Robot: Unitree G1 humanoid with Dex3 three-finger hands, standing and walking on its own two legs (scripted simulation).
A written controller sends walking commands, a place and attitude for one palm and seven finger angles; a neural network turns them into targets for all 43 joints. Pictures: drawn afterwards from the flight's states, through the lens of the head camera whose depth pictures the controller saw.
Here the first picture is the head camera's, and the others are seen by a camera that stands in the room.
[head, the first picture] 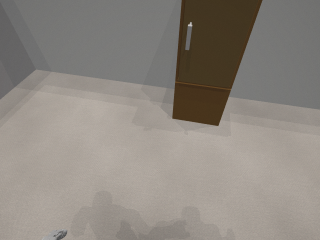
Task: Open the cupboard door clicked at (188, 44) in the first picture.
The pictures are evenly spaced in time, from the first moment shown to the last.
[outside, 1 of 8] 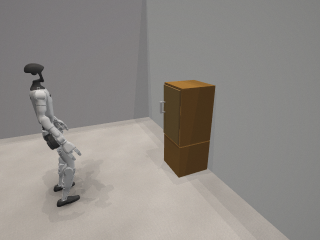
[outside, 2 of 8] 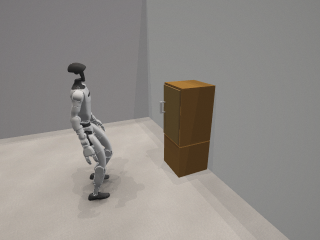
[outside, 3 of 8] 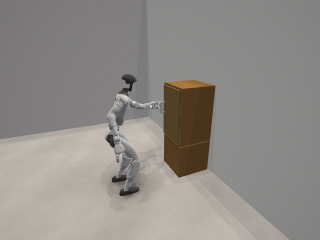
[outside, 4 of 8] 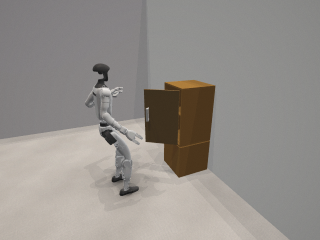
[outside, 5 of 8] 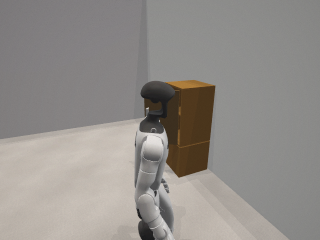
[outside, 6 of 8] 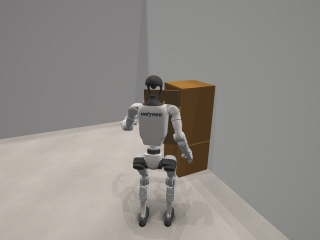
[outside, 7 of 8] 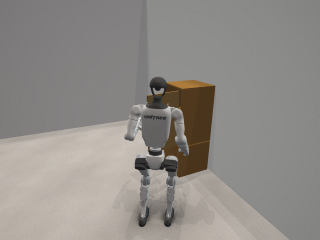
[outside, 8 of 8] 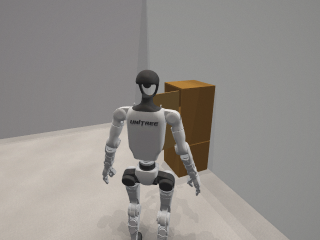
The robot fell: no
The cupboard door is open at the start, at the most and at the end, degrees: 0 101 100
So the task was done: yes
